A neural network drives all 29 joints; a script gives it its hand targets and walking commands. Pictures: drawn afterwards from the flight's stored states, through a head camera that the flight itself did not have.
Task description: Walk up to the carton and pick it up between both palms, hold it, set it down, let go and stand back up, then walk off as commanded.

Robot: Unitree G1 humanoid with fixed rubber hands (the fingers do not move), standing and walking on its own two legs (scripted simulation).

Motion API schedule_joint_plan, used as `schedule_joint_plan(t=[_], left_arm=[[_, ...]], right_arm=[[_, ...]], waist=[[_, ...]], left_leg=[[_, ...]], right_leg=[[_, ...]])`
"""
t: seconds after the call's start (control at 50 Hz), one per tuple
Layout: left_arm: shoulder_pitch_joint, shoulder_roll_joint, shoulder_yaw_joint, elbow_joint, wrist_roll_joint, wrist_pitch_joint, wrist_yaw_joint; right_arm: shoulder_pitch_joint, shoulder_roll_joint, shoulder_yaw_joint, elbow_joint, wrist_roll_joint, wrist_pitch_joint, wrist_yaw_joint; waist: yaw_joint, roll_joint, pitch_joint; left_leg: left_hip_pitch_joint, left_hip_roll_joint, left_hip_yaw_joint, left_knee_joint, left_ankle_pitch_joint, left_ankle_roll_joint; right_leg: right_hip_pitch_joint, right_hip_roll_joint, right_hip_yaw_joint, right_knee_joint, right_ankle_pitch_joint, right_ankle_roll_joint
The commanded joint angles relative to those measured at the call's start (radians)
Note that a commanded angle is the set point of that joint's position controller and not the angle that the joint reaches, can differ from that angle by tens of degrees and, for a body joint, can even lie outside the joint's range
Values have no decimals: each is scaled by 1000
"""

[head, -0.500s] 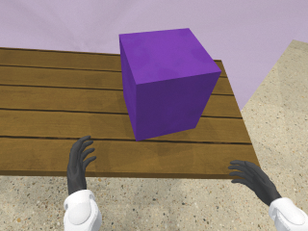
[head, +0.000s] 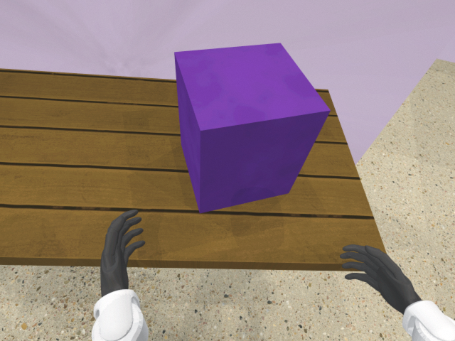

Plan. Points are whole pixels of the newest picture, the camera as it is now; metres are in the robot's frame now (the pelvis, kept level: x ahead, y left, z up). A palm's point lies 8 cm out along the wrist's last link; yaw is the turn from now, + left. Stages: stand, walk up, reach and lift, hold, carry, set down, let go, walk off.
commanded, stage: set down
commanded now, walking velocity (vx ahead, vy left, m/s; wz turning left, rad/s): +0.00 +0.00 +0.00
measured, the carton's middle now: (238, 131) +0.50 +0.05 +0.06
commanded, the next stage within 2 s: none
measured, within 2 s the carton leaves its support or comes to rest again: neither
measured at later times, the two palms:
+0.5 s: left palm (104, 293) +0.17 +0.21 +0.02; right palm (395, 303) +0.23 -0.25 -0.01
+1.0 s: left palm (90, 291) +0.17 +0.23 +0.01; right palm (389, 315) +0.21 -0.24 -0.01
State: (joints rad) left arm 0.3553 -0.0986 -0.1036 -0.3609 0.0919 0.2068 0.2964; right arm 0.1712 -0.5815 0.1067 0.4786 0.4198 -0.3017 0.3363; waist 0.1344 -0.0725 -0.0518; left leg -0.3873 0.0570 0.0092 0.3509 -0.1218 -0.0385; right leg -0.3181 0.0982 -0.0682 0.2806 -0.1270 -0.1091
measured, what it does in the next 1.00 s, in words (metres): stands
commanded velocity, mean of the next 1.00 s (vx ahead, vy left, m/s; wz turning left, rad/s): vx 0.00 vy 0.00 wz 0.00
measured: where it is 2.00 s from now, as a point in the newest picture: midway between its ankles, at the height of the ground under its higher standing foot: outside the picture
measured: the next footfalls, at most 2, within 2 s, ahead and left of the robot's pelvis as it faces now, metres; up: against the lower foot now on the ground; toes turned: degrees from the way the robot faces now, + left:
none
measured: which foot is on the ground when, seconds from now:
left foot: down 0.00-1.00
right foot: down 0.00-1.00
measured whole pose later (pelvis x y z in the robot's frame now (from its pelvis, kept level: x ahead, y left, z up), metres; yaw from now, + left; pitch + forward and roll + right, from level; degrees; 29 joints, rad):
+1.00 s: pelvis +0.01 +0.02 +0.00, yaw +0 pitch +9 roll -1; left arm 0.41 0.04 0.01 -0.18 0.09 0.10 0.16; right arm 0.28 -0.50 0.10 0.50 0.42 -0.32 0.27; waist 0.11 -0.09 -0.06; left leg -0.39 0.05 0.01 0.38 -0.16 -0.02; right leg -0.30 0.09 -0.07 0.28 -0.14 -0.09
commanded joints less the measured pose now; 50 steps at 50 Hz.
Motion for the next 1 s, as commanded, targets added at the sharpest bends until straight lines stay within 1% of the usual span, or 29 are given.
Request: schedule_joint_plan(t=[0.0,0.06,0.12,0.2,0.22,0.24,0.26,0.3,0.32,0.36,0.4,0.48,0.5,0.52,0.54,0.58,0.64,0.66,0.68,0.7,0.72,0.74,0.78,0.8,0.84,0.9,0.94,0.96,0.98], left_arm=[[156,58,43,-23,21,-52,-65],[115,71,50,-204,9,-76,-32],[102,94,25,-94,3,-70,-59],[63,101,50,-25,-26,-42,-63],[37,102,30,-162,-45,-61,-32],[40,101,41,-17,-47,-36,-55],[8,91,3,-38,-61,-34,-47],[-18,102,29,-72,-49,-29,-34],[-17,113,-20,54,-57,-12,-58],[-50,130,42,-15,-47,-7,-44],[-57,138,60,37,-48,-2,-62],[-7,146,67,-54,-33,-37,-43],[1,169,79,-19,-46,-40,-59],[20,142,83,-137,-42,-63,-36],[43,161,85,-35,-36,-59,-57],[59,170,97,20,-17,-67,-78],[155,176,112,11,-9,-79,-94],[155,194,140,100,4,-88,-116],[183,179,132,11,13,-98,-103],[198,161,130,133,13,-91,-126],[219,181,140,72,16,-102,-122],[241,181,131,183,24,-85,-148],[225,176,128,196,24,-93,-159],[227,193,132,166,25,-93,-162],[194,214,150,105,-7,-115,-153],[160,176,92,36,-4,-156,-118],[125,186,62,159,-13,-133,-137],[113,163,47,31,-27,-142,-108],[111,160,49,50,-18,-134,-100]], right_arm=[[99,-221,-177,-54,50,-21,-59],[53,-247,-190,-105,78,-30,-31],[61,-183,-193,-93,34,-17,-56],[56,-151,-185,-127,30,10,-49],[-19,-184,-214,-179,48,-4,-24],[-1,-148,-199,-132,15,30,-31],[-7,-159,-215,-110,18,30,-19],[-37,-163,-211,-137,18,35,-4],[-15,-117,-210,-22,-4,68,-11],[-55,-120,-209,-99,13,71,0],[-41,-94,-197,-78,-9,83,-13],[-2,-112,-220,-90,-12,61,-18],[17,-96,-235,-52,-18,58,-28],[-4,-142,-226,-137,16,28,-13],[45,-112,-229,-97,6,26,-33],[69,-82,-197,-53,-2,22,-49],[139,-112,-195,-17,23,-16,-56],[149,-70,-162,1,-14,-9,-75],[158,-98,-157,-21,24,-34,-65],[181,-99,-164,35,8,-27,-76],[181,-84,-155,-9,13,-44,-75],[196,-77,-162,78,-29,-36,-87],[164,-84,-144,80,-21,-36,-90],[190,-55,-129,70,-10,-39,-89],[172,-51,-153,48,-25,-53,-92],[114,-90,-185,22,-6,-67,-53],[119,-47,-172,100,-36,-34,-59],[82,-96,-197,17,0,-50,-33],[66,-119,-190,10,3,-41,-20]], waist=[[-165,-123,-225],[-139,-54,-288],[-174,-96,-207],[-144,-67,-187],[-126,-60,-235],[-128,-105,-173],[-150,-51,-167],[-121,-47,-160],[-175,-46,-68],[-116,-42,-107],[-137,-92,-135],[-124,-18,-205],[-149,-46,-197],[-107,-17,-257],[-145,-34,-254],[-160,-25,-209],[-153,3,-240],[-146,-26,-209],[-135,5,-242],[-164,-34,-213],[-124,7,-238],[-151,1,-208],[-143,-19,-232],[-127,39,-197],[-130,39,-236],[-102,97,-246],[-137,91,-145],[-110,99,-235],[-88,86,-207]], left_leg=[[183,-67,-51,44,194,44],[197,-47,-71,43,209,33],[158,-57,-67,29,91,52],[136,-46,-51,17,3,57],[154,-32,-77,11,19,51],[136,-40,-61,18,-63,63],[161,-40,-65,19,-77,60],[160,-39,-69,22,-56,58],[158,-43,-70,3,-170,72],[146,-36,-73,13,-113,64],[145,-42,-51,14,-93,72],[159,-48,-71,27,-6,51],[156,-53,-65,43,6,56],[181,-44,-78,52,81,45],[157,-55,-66,65,54,54],[154,-65,-57,67,65,50],[179,-74,-65,71,196,41],[163,-83,-54,78,156,41],[195,-72,-67,70,241,37],[211,-77,-62,50,222,41],[197,-83,-68,58,243,37],[239,-84,-55,60,248,37],[238,-75,-58,61,239,38],[232,-80,-53,54,228,39],[246,-80,-57,61,258,29],[338,-41,-69,56,265,17],[345,-43,-61,55,172,38],[349,-21,-81,42,167,29],[353,-20,-82,20,130,38]], right_leg=[[317,-147,245,40,417,71],[290,-137,225,48,335,58],[267,-173,271,8,244,65],[229,-178,278,-31,-47,54],[182,-154,233,-14,-81,53],[149,-171,265,-55,-211,48],[121,-161,259,-57,-259,38],[105,-155,244,-44,-243,40],[56,-178,265,-68,-318,34],[80,-188,269,-65,-321,39],[134,-182,260,-68,-263,47],[181,-171,241,-10,-78,40],[191,-169,238,-4,-38,44],[196,-157,217,20,60,46],[235,-165,241,20,73,52],[264,-183,253,24,192,68],[320,-163,218,68,479,67],[333,-183,244,52,463,82],[327,-166,214,79,594,83],[330,-162,205,59,593,84],[329,-156,194,86,617,85],[317,-150,178,67,621,86],[312,-146,189,61,604,85],[297,-145,188,58,568,75],[286,-133,165,63,552,77],[158,-86,111,43,298,32],[63,-101,134,1,102,22],[62,-86,106,26,110,10],[46,-83,105,5,66,2]])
